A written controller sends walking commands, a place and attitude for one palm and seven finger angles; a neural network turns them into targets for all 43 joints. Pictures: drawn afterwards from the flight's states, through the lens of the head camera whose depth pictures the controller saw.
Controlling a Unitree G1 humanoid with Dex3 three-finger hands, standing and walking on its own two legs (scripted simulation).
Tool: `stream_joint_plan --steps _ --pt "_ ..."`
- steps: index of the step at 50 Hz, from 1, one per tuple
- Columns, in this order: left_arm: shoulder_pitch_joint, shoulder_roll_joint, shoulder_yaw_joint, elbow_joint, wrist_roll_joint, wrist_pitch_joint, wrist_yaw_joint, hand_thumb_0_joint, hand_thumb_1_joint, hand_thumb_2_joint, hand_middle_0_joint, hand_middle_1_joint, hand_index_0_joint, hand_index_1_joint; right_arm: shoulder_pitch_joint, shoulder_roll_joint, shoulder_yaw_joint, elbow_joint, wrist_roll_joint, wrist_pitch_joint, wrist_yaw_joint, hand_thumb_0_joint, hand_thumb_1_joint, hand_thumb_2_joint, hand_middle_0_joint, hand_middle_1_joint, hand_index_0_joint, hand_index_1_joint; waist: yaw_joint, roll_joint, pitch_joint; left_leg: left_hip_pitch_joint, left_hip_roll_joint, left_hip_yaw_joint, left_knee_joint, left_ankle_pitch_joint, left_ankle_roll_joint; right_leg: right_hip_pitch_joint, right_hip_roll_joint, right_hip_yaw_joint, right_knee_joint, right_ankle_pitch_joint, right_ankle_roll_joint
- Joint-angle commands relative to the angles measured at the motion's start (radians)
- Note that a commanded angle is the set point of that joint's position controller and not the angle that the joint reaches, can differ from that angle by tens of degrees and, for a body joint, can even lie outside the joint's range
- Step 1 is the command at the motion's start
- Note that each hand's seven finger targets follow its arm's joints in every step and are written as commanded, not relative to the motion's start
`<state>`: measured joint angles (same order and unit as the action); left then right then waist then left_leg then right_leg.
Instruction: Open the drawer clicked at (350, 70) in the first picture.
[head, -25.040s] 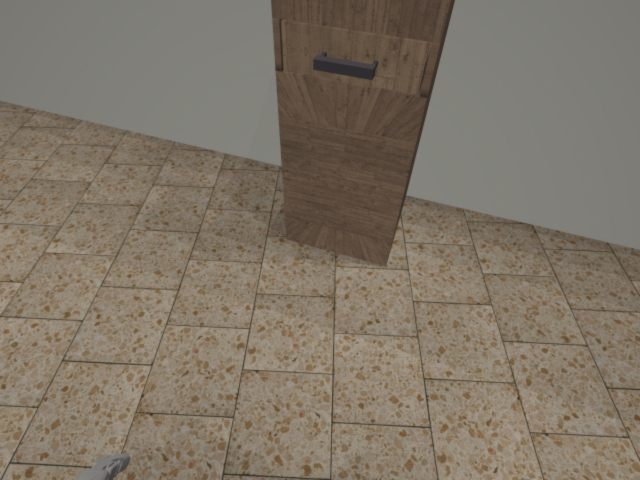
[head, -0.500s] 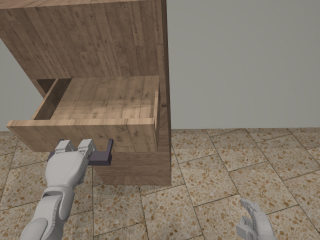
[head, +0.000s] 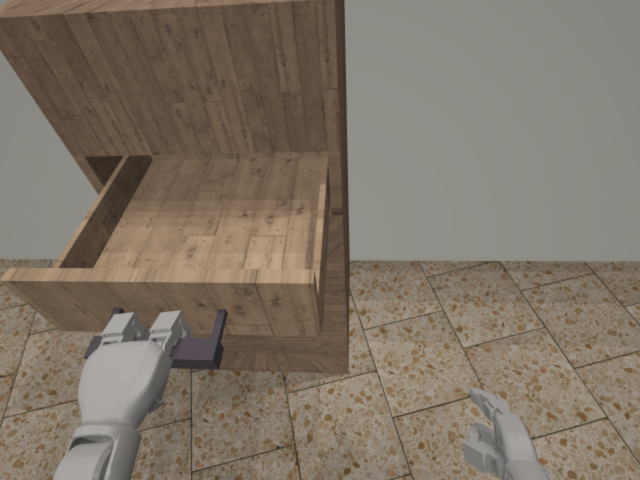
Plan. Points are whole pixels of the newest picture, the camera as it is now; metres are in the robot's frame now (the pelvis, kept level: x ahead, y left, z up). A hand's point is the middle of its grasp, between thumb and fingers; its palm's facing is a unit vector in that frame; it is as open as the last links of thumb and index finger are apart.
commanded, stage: pull the drawer open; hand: left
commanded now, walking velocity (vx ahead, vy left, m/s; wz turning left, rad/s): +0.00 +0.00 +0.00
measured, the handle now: (162, 334) +0.27 +0.24 +0.04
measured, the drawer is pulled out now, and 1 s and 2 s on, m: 0.24 0.30 0.30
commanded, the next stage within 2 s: open the thumb to release the handle in 0.70 s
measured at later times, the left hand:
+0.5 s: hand (135, 437) +0.15 +0.23 +0.03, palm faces -0.01 -0.10 -0.99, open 6.4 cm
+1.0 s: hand (122, 428) +0.16 +0.25 +0.03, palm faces +0.06 -0.08 -0.99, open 6.8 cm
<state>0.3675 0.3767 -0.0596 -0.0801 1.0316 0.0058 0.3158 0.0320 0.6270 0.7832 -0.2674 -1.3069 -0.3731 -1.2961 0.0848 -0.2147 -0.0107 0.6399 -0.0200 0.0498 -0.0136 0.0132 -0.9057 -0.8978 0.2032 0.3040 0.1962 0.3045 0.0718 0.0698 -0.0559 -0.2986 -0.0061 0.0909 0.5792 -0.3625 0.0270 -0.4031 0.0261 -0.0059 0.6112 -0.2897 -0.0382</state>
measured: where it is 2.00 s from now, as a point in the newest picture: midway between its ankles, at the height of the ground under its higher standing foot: outside the picture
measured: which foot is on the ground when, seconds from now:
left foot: down 0.00-1.00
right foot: down 0.00-1.00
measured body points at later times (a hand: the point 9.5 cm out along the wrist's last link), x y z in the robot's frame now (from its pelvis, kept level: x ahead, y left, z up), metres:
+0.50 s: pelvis +0.00 +0.00 +0.00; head +0.03 -0.03 +0.44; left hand +0.15 +0.23 +0.08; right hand +0.22 -0.22 -0.10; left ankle -0.04 +0.10 -0.73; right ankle +0.01 -0.10 -0.73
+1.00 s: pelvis -0.01 +0.00 -0.01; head +0.02 -0.03 +0.44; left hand +0.15 +0.25 +0.08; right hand +0.20 -0.22 -0.12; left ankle -0.04 +0.10 -0.73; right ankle +0.01 -0.10 -0.73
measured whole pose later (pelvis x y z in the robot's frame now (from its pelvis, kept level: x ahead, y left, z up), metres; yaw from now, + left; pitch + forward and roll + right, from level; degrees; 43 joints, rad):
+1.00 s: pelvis -0.01 +0.00 -0.01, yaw +1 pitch +5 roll +0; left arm 0.53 0.37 -0.02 -0.19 1.01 0.00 0.41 -0.01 0.53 0.73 -0.36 -1.31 -0.39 -1.30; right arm 0.11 -0.24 -0.03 0.64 -0.04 0.06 -0.01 0.01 -0.91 -0.90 0.20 0.30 0.20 0.30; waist 0.09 0.07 -0.05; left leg -0.36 -0.01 0.08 0.67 -0.39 0.03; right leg -0.45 0.02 -0.02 0.68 -0.31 -0.04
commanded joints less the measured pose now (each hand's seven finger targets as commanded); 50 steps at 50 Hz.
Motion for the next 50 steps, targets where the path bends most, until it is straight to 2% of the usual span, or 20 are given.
stream_joint_plan --steps 1,4,5,11,15,17,18,20,22,27,28,31,33,36,39,40,41,44,47,50 --pt "0.062 0.157 0.164 -0.259 -0.025 0.006 0.058 0.0 0.9 0.9 -0.4 -1.35 -0.4 -1.35 -0.132 -0.104 -0.03 -0.171 0.002 -0.048 -0.003 0.0 -0.9 -0.9 0.2 0.3 0.2 0.3 0.059 -0.048 -0.185 0.018 -0.016 -0.08 -0.044 0.394 -0.024 0.174 0.001 0.051 -0.053 0.319 -0.008" --pt "0.081 0.148 0.152 -0.296 -0.027 -0.002 0.058 0.0 0.9 0.9 -0.4 -1.35 -0.4 -1.35 -0.133 -0.108 -0.027 -0.176 -0.001 -0.048 0.002 0.0 -0.9 -0.9 0.2 0.3 0.2 0.3 0.051 -0.04 -0.175 0.017 -0.014 -0.082 -0.039 0.392 -0.024 0.163 -0.001 0.059 -0.051 0.321 -0.007" --pt "0.121 0.163 0.173 -0.305 -0.034 -0.005 0.061 0.0 0.9 0.9 -0.4 -1.35 -0.4 -1.35 -0.131 -0.107 -0.031 -0.178 0.003 -0.048 0.003 0.0 -0.9 -0.9 0.2 0.3 0.2 0.3 0.062 -0.025 -0.188 0.02 -0.011 -0.081 -0.04 0.405 -0.027 0.175 -0.001 0.059 -0.05 0.329 -0.008" --pt "0.259 0.162 0.189 -0.325 -0.036 -0.02 0.082 0.0 0.9 0.9 -0.4 -1.35 -0.4 -1.35 -0.128 -0.109 -0.025 -0.183 0.0 -0.047 0.013 0.0 -0.9 -0.9 0.2 0.3 0.2 0.3 0.065 -0.051 -0.168 -0.004 -0.012 -0.08 -0.015 0.431 -0.026 0.165 -0.003 0.073 -0.035 0.396 -0.005" --pt "0.316 0.187 0.223 -0.369 -0.039 -0.025 0.107 0.0 0.9 0.9 -0.4 -1.35 -0.4 -1.35 -0.123 -0.116 -0.029 -0.19 -0.001 -0.046 0.018 0.0 -0.9 -0.9 0.2 0.3 0.2 0.3 0.072 -0.016 -0.199 -0.003 -0.008 -0.077 -0.003 0.445 -0.031 0.171 -0.007 0.082 -0.025 0.424 -0.006" --pt "0.333 0.18 0.221 -0.368 -0.038 -0.029 0.116 0.0 0.9 0.9 -0.4 -1.35 -0.4 -1.35 -0.121 -0.118 -0.029 -0.188 -0.003 -0.042 0.021 0.0 -0.9 -0.9 0.2 0.3 0.2 0.3 0.064 -0.041 -0.193 -0.01 -0.01 -0.079 0.006 0.436 -0.028 0.157 -0.008 0.086 -0.021 0.435 -0.005" --pt "0.355 0.206 0.254 -0.361 -0.041 -0.03 0.124 0.0 0.9 0.9 -0.4 -1.35 -0.4 -1.35 -0.122 -0.12 -0.029 -0.192 -0.002 -0.042 0.019 0.0 -0.9 -0.9 0.2 0.3 0.2 0.3 0.069 -0.045 -0.193 -0.015 -0.008 -0.079 0.01 0.429 -0.03 0.162 -0.008 0.094 -0.024 0.435 -0.005" --pt "0.364 0.192 0.244 -0.357 -0.042 -0.032 0.132 0.0 0.9 0.9 -0.4 -1.35 -0.4 -1.35 -0.127 -0.117 -0.029 -0.189 -0.002 -0.038 0.019 0.0 -0.9 -0.9 0.2 0.3 0.2 0.3 0.065 -0.047 -0.162 -0.029 -0.01 -0.079 0.01 0.393 -0.025 0.142 -0.008 0.088 -0.023 0.409 -0.004" --pt "0.387 0.21 0.271 -0.357 -0.038 -0.037 0.145 0.0 0.9 0.9 -0.4 -1.35 -0.4 -1.35 -0.125 -0.117 -0.031 -0.191 -0.003 -0.037 0.018 0.0 -0.9 -0.9 0.2 0.3 0.2 0.3 0.072 -0.025 -0.174 -0.032 -0.011 -0.077 0.012 0.376 -0.025 0.143 -0.008 0.092 -0.022 0.391 -0.006" --pt "0.412 0.187 0.247 -0.388 -0.036 -0.034 0.163 0.0 0.9 0.9 -0.4 -1.35 -0.4 -1.35 -0.121 -0.119 -0.031 -0.199 -0.007 -0.035 0.023 0.0 -0.9 -0.9 0.2 0.3 0.2 0.3 0.069 -0.006 -0.185 -0.02 -0.008 -0.083 0.024 0.38 -0.025 0.113 -0.007 0.086 -0.018 0.344 -0.006" --pt "0.408 0.205 0.266 -0.383 -0.038 -0.032 0.166 0.0 0.9 0.9 -0.4 -1.35 -0.4 -1.35 -0.12 -0.121 -0.031 -0.199 -0.008 -0.034 0.021 0.0 -0.9 -0.9 0.2 0.3 0.2 0.3 0.066 -0.024 -0.186 -0.019 -0.006 -0.085 0.025 0.373 -0.027 0.115 -0.005 0.092 -0.024 0.338 -0.006" --pt "0.455 0.176 0.241 -0.378 -0.043 -0.03 0.164 0.0 0.9 0.9 -0.4 -1.35 -0.4 -1.35 -0.129 -0.116 -0.027 -0.203 -0.006 -0.035 0.023 0.0 -0.9 -0.9 0.2 0.3 0.2 0.3 0.072 -0.04 -0.153 -0.039 -0.01 -0.082 0.022 0.34 -0.022 0.111 -0.005 0.093 -0.023 0.325 -0.006" --pt "0.479 0.208 0.273 -0.405 -0.052 -0.024 0.168 0.0 0.9 0.9 -0.4 -1.35 -0.4 -1.35 -0.131 -0.127 -0.025 -0.215 -0.002 -0.032 0.024 0.0 -0.9 -0.9 0.2 0.3 0.2 0.3 0.079 -0.008 -0.192 -0.033 -0.004 -0.08 0.022 0.373 -0.027 0.138 -0.007 0.099 -0.023 0.345 -0.006" --pt "0.506 0.16 0.215 -0.42 -0.054 -0.015 0.16 0.0 0.9 0.9 -0.4 -1.35 -0.4 -1.35 -0.133 -0.123 -0.022 -0.217 -0.001 -0.034 0.034 0.0 -0.9 -0.9 0.2 0.3 0.2 0.3 0.07 -0.013 -0.153 -0.037 0.001 -0.082 0.024 0.383 -0.024 0.109 -0.005 0.083 -0.015 0.323 -0.003" --pt "0.514 0.191 0.252 -0.423 -0.058 -0.009 0.164 0.0 0.9 0.9 -0.4 -1.35 -0.4 -1.35 -0.134 -0.125 -0.02 -0.226 -0.003 -0.033 0.03 0.0 -0.9 -0.9 0.2 0.3 0.2 0.3 0.077 -0.023 -0.147 -0.046 0.002 -0.081 0.02 0.346 -0.021 0.119 -0.007 0.092 -0.024 0.312 -0.004" --pt "0.093 0.163 0.178 -0.397 -0.016 -0.003 0.161 0.0 0.9 0.9 -0.4 -1.35 -0.4 -1.35 -0.144 -0.129 -0.021 -0.173 -0.016 -0.017 0.022 0.0 -0.9 -0.9 0.2 0.3 0.2 0.3 -0.024 -0.042 -0.081 -0.06 -0.017 -0.108 0.025 0.256 -0.016 0.014 -0.001 0.078 -0.022 0.234 -0.007" --pt "0.089 0.159 0.206 -0.372 -0.008 -0.014 0.166 0.0 0.83 0.87 -0.395 -1.342 -0.395 -1.342 -0.126 -0.113 -0.038 -0.193 -0.023 -0.035 0.011 0.0 -0.9 -0.9 0.2 0.3 0.2 0.3 0.015 -0.022 -0.104 -0.039 -0.012 -0.106 0.023 0.22 -0.009 0.018 0.0 0.073 -0.027 0.165 -0.01" --pt "0.19 0.172 0.224 -0.305 -0.004 -0.016 0.167 0.0 0.62 0.78 -0.38 -1.32 -0.38 -1.32 -0.109 -0.108 -0.038 -0.185 -0.019 -0.047 0.002 0.0 -0.9 -0.9 0.2 0.3 0.2 0.3 0.042 -0.004 -0.172 -0.007 -0.018 -0.097 0.022 0.241 -0.014 0.056 0.001 0.079 -0.03 0.183 -0.014" --pt "0.124 0.141 0.165 -0.331 -0.018 -0.001 0.141 0.0 0.41 0.69 -0.365 -1.298 -0.365 -1.298 -0.12 -0.111 -0.042 -0.179 -0.012 -0.043 -0.004 0.0 -0.9 -0.9 0.2 0.3 0.2 0.3 0.029 -0.03 -0.194 -0.007 -0.02 -0.097 0.014 0.274 -0.019 0.089 -0.004 0.065 -0.026 0.229 -0.01" --pt "0.091 0.125 0.124 -0.303 -0.023 0.012 0.1 0.0 0.2 0.6 -0.35 -1.275 -0.35 -1.275 -0.133 -0.113 -0.036 -0.172 -0.008 -0.046 -0.011 0.0 -0.9 -0.9 0.2 0.3 0.2 0.3 0.024 -0.073 -0.147 -0.017 -0.019 -0.099 -0.003 0.232 -0.012 0.084 -0.007 0.057 -0.048 0.18 -0.004"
